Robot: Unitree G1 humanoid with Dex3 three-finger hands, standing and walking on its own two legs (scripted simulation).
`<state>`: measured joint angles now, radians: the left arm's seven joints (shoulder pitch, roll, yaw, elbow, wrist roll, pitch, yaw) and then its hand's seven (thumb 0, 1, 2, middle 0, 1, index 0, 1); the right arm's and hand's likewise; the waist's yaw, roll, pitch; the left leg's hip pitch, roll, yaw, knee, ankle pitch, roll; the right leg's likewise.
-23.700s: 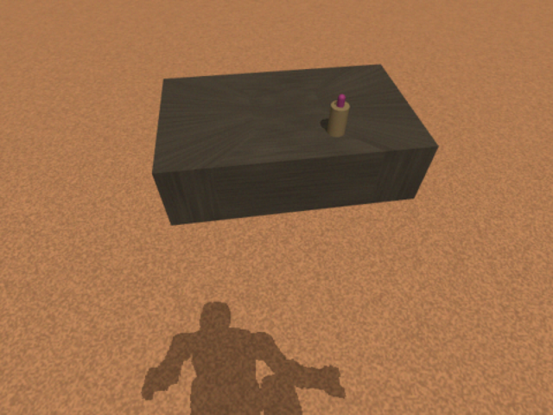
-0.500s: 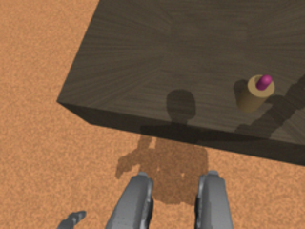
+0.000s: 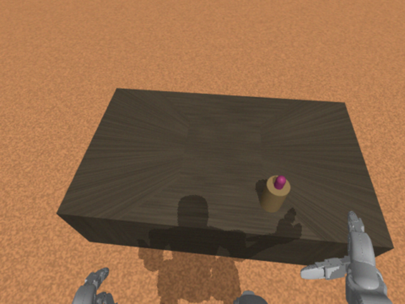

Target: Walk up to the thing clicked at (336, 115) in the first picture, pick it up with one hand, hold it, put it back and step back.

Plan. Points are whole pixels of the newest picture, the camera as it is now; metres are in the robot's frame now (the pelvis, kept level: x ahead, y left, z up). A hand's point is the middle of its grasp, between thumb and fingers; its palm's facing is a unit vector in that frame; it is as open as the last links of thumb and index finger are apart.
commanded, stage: home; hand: right
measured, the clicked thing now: (275, 191) +0.51 -0.22 -0.30
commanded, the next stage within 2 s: none
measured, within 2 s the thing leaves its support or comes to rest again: neither
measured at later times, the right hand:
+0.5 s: hand (297, 294) +0.17 -0.16 -0.05, palm faces +0.16 +0.95 -0.28, open 17.3 cm
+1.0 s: hand (301, 289) +0.17 -0.17 -0.06, palm faces +0.14 +0.95 -0.27, open 17.5 cm
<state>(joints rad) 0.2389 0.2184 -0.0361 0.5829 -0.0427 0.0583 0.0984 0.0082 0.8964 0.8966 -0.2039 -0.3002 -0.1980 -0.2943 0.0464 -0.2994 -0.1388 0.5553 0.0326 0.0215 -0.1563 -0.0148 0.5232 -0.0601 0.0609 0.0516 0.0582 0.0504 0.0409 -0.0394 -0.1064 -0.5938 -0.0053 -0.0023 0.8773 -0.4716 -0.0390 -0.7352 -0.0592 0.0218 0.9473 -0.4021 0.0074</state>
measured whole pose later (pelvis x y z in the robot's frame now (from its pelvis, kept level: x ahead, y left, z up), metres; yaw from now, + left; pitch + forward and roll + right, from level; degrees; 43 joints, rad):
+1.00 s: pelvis +0.01 +0.02 +0.00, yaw +0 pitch +7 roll +2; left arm 0.25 0.21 -0.02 0.51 -0.02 -0.08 0.15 0.01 0.90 0.90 -0.21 -0.31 -0.20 -0.30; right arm 0.44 -0.19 0.01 0.07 0.02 0.18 -0.15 -0.01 0.54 -0.04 0.06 0.05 0.05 0.05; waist 0.01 -0.03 -0.08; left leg -0.51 0.00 0.00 0.89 -0.50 -0.03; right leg -0.63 -0.06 0.02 0.92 -0.41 0.03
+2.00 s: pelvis +0.01 +0.02 +0.00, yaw -1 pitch +7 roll +2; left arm 0.26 0.22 -0.02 0.50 -0.02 -0.10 0.17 0.01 0.90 0.90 -0.21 -0.31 -0.20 -0.30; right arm 0.45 -0.19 0.01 0.02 0.02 0.23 -0.14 -0.01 0.53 -0.05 0.06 0.05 0.06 0.05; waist 0.01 -0.03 -0.09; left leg -0.53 0.00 0.00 0.91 -0.51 -0.02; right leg -0.65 -0.06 0.02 0.94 -0.42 0.03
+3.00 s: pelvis +0.00 +0.00 +0.05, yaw +0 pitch -3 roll +0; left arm 0.13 0.31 0.02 1.07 0.02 0.00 0.00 0.01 0.90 0.90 -0.21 -0.30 -0.20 -0.30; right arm 0.23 -0.31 -0.01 1.02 -0.04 -0.01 -0.03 0.00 -0.90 -0.89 0.20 0.30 0.20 0.29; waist -0.01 -0.02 0.05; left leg -0.12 0.05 -0.03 0.48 -0.30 -0.05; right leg -0.22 -0.01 -0.03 0.49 -0.21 0.00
